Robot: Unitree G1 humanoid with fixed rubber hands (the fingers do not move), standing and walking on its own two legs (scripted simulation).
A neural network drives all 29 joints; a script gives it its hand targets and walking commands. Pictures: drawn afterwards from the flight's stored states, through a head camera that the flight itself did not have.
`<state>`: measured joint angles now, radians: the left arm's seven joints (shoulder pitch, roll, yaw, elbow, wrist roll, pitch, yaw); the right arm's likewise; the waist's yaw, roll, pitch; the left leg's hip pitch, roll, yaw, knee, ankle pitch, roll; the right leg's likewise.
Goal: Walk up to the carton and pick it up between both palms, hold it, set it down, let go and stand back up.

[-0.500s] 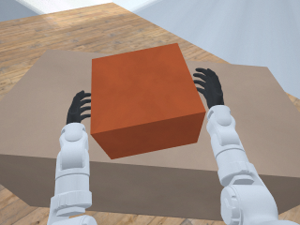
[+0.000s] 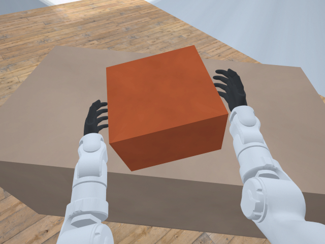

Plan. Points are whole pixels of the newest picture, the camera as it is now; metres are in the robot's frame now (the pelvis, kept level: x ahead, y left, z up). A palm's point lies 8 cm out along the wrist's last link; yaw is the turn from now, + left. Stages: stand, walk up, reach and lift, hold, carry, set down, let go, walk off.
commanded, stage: set down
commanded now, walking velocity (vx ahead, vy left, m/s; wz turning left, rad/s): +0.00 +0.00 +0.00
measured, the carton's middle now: (162, 107) +0.47 +0.02 +0.05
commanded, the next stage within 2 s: none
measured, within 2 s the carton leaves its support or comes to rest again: neither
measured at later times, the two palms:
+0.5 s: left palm (97, 133) +0.35 +0.19 +0.07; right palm (234, 100) +0.44 -0.16 +0.13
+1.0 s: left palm (103, 129) +0.38 +0.18 +0.05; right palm (230, 101) +0.47 -0.17 +0.10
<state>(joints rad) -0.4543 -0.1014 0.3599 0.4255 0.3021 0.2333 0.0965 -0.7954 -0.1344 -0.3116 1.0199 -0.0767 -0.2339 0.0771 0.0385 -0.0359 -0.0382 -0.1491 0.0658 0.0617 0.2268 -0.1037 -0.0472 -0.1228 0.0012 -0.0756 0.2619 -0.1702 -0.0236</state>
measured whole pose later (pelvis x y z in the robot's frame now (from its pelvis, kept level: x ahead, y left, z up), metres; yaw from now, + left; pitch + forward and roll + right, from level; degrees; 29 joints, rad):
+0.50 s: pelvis +0.00 -0.01 +0.00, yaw -1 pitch +6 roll +0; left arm -0.50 -0.12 0.38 0.51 0.28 0.17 0.13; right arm -0.88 -0.20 -0.32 1.16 -0.07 -0.25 0.10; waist 0.08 -0.03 -0.07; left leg -0.24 0.08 0.07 0.24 -0.10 -0.06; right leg -0.22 0.01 -0.07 0.28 -0.17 -0.03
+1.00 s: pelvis +0.01 -0.01 +0.00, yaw -1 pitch +13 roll +0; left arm -0.56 -0.13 0.40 0.58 0.25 0.11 0.16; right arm -0.95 -0.25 -0.31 1.27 -0.08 -0.26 0.12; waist 0.12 -0.01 -0.12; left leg -0.37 0.09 0.07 0.27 -0.11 -0.06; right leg -0.36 0.03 -0.07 0.30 -0.18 -0.04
